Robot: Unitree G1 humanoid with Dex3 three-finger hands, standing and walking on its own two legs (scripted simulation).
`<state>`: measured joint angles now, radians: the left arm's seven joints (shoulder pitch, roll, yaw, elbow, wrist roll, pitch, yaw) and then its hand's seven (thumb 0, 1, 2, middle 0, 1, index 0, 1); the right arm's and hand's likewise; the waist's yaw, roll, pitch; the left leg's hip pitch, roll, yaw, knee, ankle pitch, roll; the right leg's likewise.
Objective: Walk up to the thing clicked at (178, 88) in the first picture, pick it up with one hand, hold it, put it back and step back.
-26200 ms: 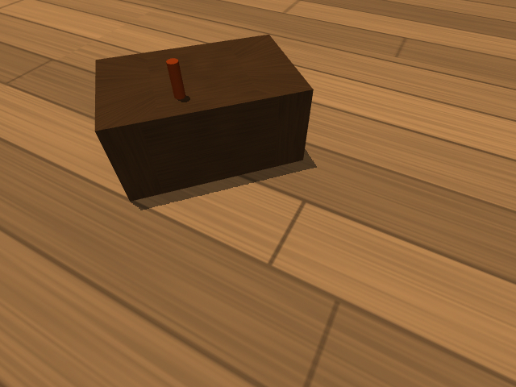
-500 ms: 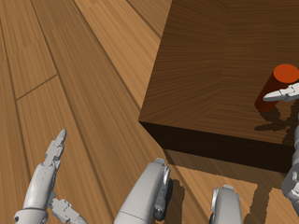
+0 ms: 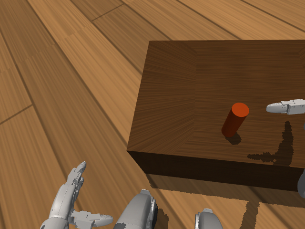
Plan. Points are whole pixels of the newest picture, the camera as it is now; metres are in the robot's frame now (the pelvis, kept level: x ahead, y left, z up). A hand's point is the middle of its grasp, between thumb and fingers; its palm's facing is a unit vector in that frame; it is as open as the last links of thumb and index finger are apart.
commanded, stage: home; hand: right
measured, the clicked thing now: (233, 121) +0.48 -0.17 -0.16
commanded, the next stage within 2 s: none
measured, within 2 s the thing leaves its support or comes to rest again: neither
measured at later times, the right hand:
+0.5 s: hand (269, 168) +0.30 -0.21 -0.02, palm faces +0.16 +0.96 -0.23, open 16.8 cm
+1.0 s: hand (259, 220) +0.19 -0.18 -0.02, palm faces +0.16 +0.95 -0.27, open 17.4 cm
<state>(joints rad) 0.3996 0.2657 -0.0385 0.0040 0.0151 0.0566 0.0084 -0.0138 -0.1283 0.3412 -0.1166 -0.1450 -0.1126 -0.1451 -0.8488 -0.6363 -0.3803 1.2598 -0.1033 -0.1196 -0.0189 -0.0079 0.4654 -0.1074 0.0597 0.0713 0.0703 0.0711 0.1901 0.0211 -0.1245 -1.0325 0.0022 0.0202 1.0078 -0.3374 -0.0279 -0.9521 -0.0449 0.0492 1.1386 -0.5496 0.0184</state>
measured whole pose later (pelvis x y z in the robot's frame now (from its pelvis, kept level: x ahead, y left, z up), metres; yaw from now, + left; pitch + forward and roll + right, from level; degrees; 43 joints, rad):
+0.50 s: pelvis +0.04 +0.00 +0.04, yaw -2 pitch +10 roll +2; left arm 0.32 0.22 -0.05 0.31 -0.05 0.08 0.05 0.00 0.81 0.84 -0.20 -0.28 -0.20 -0.28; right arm 0.09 -0.25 -0.10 0.39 0.04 0.09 -0.08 0.00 0.43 -0.13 0.07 0.07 0.08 0.07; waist 0.05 0.00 -0.11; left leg -0.62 0.02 0.03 0.80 -0.35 -0.03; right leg -0.53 -0.03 0.05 0.87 -0.52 0.02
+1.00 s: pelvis +0.02 +0.01 +0.04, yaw -3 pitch +6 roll +1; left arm 0.26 0.20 -0.03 0.50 -0.02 -0.09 0.15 0.01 0.90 0.90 -0.21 -0.30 -0.21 -0.30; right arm 0.42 -0.20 0.01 0.06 0.01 0.21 -0.14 -0.01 0.53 -0.07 0.06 0.06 0.06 0.06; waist 0.02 -0.02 -0.08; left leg -0.61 0.02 0.04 0.85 -0.35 -0.02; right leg -0.52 -0.03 0.06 0.92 -0.51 0.03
